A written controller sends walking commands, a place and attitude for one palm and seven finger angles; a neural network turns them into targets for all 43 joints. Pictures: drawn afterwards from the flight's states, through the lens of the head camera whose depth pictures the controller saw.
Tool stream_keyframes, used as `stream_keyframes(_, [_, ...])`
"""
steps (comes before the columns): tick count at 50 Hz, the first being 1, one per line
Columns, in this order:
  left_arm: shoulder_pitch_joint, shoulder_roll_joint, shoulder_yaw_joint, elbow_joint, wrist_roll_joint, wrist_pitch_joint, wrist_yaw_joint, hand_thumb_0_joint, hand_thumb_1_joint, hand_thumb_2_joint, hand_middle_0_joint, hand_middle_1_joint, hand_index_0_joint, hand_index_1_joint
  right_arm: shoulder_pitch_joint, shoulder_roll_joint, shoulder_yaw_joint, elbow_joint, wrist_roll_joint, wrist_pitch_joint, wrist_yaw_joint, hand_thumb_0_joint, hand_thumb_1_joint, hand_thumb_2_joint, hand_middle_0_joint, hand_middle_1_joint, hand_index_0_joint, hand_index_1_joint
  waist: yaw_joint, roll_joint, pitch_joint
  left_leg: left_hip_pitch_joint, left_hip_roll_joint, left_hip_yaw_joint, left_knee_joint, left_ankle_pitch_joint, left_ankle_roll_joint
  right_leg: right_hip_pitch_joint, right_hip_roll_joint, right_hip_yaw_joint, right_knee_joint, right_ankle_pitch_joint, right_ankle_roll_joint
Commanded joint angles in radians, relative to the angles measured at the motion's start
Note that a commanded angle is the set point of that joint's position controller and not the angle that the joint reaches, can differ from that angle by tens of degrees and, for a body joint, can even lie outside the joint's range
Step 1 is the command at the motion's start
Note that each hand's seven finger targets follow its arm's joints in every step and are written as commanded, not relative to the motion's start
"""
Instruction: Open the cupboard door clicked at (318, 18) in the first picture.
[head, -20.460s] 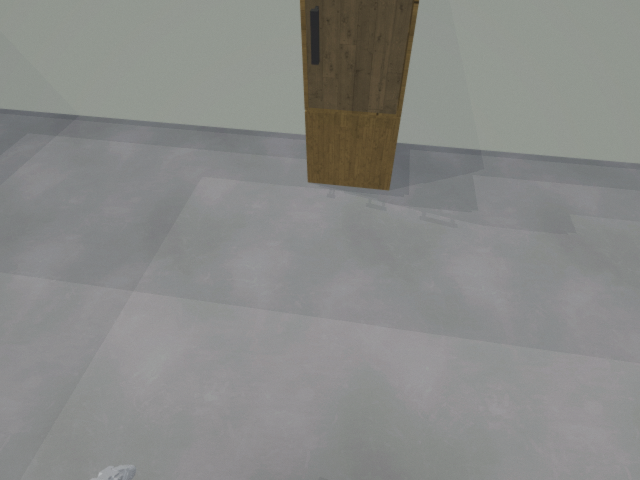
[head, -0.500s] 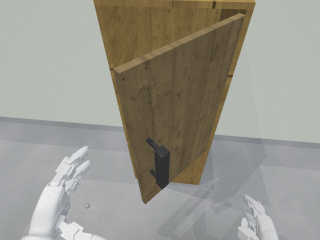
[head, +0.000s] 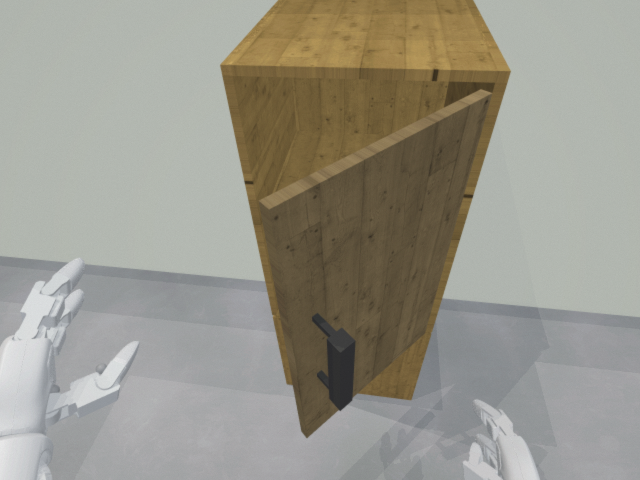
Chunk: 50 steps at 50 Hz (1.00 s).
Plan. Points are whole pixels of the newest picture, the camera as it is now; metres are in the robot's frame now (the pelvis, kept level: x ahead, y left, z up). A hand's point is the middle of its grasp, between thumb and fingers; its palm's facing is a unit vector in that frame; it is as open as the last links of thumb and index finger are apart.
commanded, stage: draw the hand back to the body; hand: left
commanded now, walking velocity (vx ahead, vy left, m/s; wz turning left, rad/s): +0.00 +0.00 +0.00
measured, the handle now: (330, 362) +0.30 +0.03 -0.05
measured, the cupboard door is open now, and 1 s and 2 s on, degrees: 48 48 48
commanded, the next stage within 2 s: step back with the hand held close in 0.50 s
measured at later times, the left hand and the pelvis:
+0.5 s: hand (82, 352) +0.18 +0.25 +0.16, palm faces +0.45 -0.79 -0.41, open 7.4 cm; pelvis -0.01 -0.01 +0.01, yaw -1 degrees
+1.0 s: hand (80, 365) +0.17 +0.24 +0.16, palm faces +0.33 -0.78 -0.53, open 7.4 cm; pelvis -0.04 -0.01 +0.01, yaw -2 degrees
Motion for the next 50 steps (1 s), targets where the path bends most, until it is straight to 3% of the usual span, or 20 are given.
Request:
stream_keyframes(1, [-0.115,0.182,0.175,-0.211,-0.007,-0.073,0.017,0.000,0.725,0.825,-0.194,-0.300,-0.194,-0.300,-0.133,-0.102,-0.052,-0.150,-0.004,-0.063,-0.003,0.000,-0.900,-0.900,0.200,0.300,0.200,0.300,0.000,0.012,-0.032,0.093,0.029,-0.041,-0.135,0.304,-0.014,0.006,0.009,-0.002,-0.111,0.268,-0.026])
stream_keyframes(6, [-0.174,0.219,0.241,-0.222,-0.012,-0.088,0.020,0.000,0.900,0.900,-0.200,-0.300,-0.200,-0.300,-0.145,-0.106,-0.061,-0.127,-0.005,-0.066,0.003,0.000,-0.900,-0.900,0.200,0.300,0.200,0.300,0.004,0.030,-0.042,0.132,0.031,-0.038,-0.161,0.336,-0.018,0.036,0.012,0.001,-0.137,0.289,-0.026])
stream_keyframes(9, [-0.122,0.143,0.176,-0.144,-0.017,-0.081,0.005,0.000,0.900,0.900,-0.200,-0.300,-0.200,-0.300,-0.145,-0.113,-0.067,-0.119,-0.006,-0.060,0.014,0.000,-0.900,-0.900,0.200,0.300,0.200,0.300,-0.002,-0.020,0.009,0.130,0.039,-0.040,-0.179,0.349,-0.017,0.025,0.014,-0.004,-0.151,0.287,-0.021])
stream_keyframes(14, [-0.142,0.179,0.201,-0.168,-0.014,-0.088,0.004,0.000,0.900,0.900,-0.200,-0.300,-0.200,-0.300,-0.155,-0.117,-0.075,-0.121,-0.009,-0.051,0.015,0.000,-0.900,-0.900,0.200,0.300,0.200,0.300,0.005,-0.040,-0.028,0.145,0.029,-0.031,-0.187,0.323,-0.009,0.057,0.014,0.003,-0.164,0.298,-0.021])
stream_keyframes(17, [-0.164,0.210,0.223,-0.186,-0.010,-0.093,0.008,0.000,0.900,0.900,-0.200,-0.300,-0.200,-0.300,-0.167,-0.113,-0.074,-0.115,-0.009,-0.055,0.009,0.000,-0.900,-0.900,0.200,0.300,0.200,0.300,0.007,-0.006,-0.020,0.145,0.025,-0.024,-0.187,0.294,-0.008,0.059,0.012,0.010,-0.180,0.286,-0.024])
stream_keyframes(28, [-0.161,0.184,0.203,-0.161,-0.012,-0.104,0.006,0.000,0.900,0.900,-0.200,-0.300,-0.200,-0.300,-0.169,-0.106,-0.075,-0.097,-0.011,-0.075,0.006,0.000,-0.900,-0.900,0.200,0.300,0.200,0.300,0.003,0.001,0.014,0.164,0.021,-0.014,-0.192,0.269,-0.005,0.040,0.011,0.019,-0.207,0.274,-0.018])
stream_keyframes(30, [-0.159,0.185,0.207,-0.156,-0.014,-0.106,0.005,0.000,0.900,0.900,-0.200,-0.300,-0.200,-0.300,-0.169,-0.106,-0.078,-0.096,-0.012,-0.075,0.006,0.000,-0.900,-0.900,0.200,0.300,0.200,0.300,0.004,-0.038,0.009,0.167,0.020,-0.013,-0.191,0.268,-0.001,0.041,0.014,0.018,-0.210,0.274,-0.016])
stream_keyframes(31, [-0.256,0.210,0.212,-0.199,-0.011,-0.113,0.008,0.000,0.900,0.900,-0.200,-0.300,-0.200,-0.300,-0.175,-0.110,-0.077,-0.093,-0.011,-0.078,0.004,0.000,-0.900,-0.900,0.200,0.300,0.200,0.300,-0.002,-0.016,-0.013,0.177,0.016,-0.013,-0.189,0.269,-0.001,0.045,0.012,0.023,-0.212,0.278,-0.016])
stream_keyframes(32, [-0.426,0.382,0.379,-0.222,0.010,-0.164,0.023,0.000,0.900,0.900,-0.200,-0.300,-0.200,-0.300,-0.148,-0.107,-0.060,-0.134,0.003,-0.059,0.004,0.000,-0.900,-0.900,0.200,0.300,0.200,0.300,-0.038,0.014,0.108,0.099,0.028,-0.037,-0.173,0.199,0.007,-0.050,-0.030,0.088,-0.262,0.311,-0.014])
stream_keyframes(33, [-0.252,0.272,0.304,-0.112,0.000,-0.163,0.008,0.000,0.900,0.900,-0.200,-0.300,-0.200,-0.300,-0.156,-0.112,-0.074,-0.104,-0.007,-0.045,0.002,0.000,-0.900,-0.900,0.200,0.300,0.200,0.300,-0.044,-0.074,0.061,0.101,0.034,-0.048,-0.138,0.210,0.012,-0.052,-0.051,0.101,-0.262,0.347,-0.014])
stream_keyframes(34, [-0.143,0.218,0.261,-0.069,0.000,-0.156,-0.004,0.000,0.900,0.900,-0.200,-0.300,-0.200,-0.300,-0.151,-0.120,-0.083,-0.114,-0.009,-0.029,0.006,0.000,-0.900,-0.900,0.200,0.300,0.200,0.300,-0.046,-0.110,0.035,0.116,0.035,-0.042,-0.123,0.249,0.012,-0.044,-0.056,0.100,-0.252,0.400,-0.013])
stream_keyframes(35, [-0.107,0.193,0.232,-0.092,0.002,-0.156,-0.011,0.000,0.900,0.900,-0.200,-0.300,-0.200,-0.300,-0.153,-0.126,-0.087,-0.121,-0.011,-0.014,0.011,0.000,-0.900,-0.900,0.200,0.300,0.200,0.300,-0.050,-0.092,0.007,0.119,0.037,-0.033,-0.119,0.282,0.010,-0.035,-0.059,0.096,-0.237,0.437,-0.009])
stream_keyframes(37, [-0.063,0.200,0.236,-0.141,0.001,-0.162,-0.010,0.000,0.900,0.900,-0.200,-0.300,-0.200,-0.300,-0.158,-0.131,-0.093,-0.134,-0.012,0.004,0.011,0.000,-0.900,-0.900,0.200,0.300,0.200,0.300,-0.048,-0.026,-0.059,0.123,0.048,-0.027,-0.123,0.383,0.007,0.007,-0.062,0.072,-0.192,0.512,-0.005])
stream_keyframes(40, [-0.023,0.231,0.263,-0.182,0.000,-0.155,0.000,0.000,0.900,0.900,-0.200,-0.300,-0.200,-0.300,-0.151,-0.129,-0.101,-0.156,-0.006,0.032,0.009,0.000,-0.900,-0.900,0.200,0.300,0.200,0.300,-0.051,-0.051,-0.120,0.128,0.062,-0.024,-0.120,0.469,0.001,0.021,-0.052,0.064,-0.155,0.559,0.001])
stream_keyframes(45, [0.000,0.276,0.309,-0.234,-0.004,-0.158,0.020,0.000,0.900,0.900,-0.200,-0.300,-0.200,-0.300,-0.151,-0.123,-0.108,-0.180,0.001,0.057,-0.003,0.000,-0.900,-0.900,0.200,0.300,0.200,0.300,-0.052,-0.053,-0.152,0.097,0.072,-0.028,-0.116,0.513,-0.003,0.034,-0.045,0.062,-0.107,0.591,0.002])
stream_keyframes(50, [0.021,0.271,0.306,-0.243,-0.003,-0.162,0.031,0.000,0.900,0.900,-0.200,-0.300,-0.200,-0.300,-0.146,-0.124,-0.112,-0.185,0.002,0.057,-0.006,0.000,-0.900,-0.900,0.200,0.300,0.200,0.300,-0.054,-0.024,-0.123,0.028,0.080,-0.043,-0.135,0.413,-0.002,0.012,-0.034,0.069,-0.104,0.478,0.003])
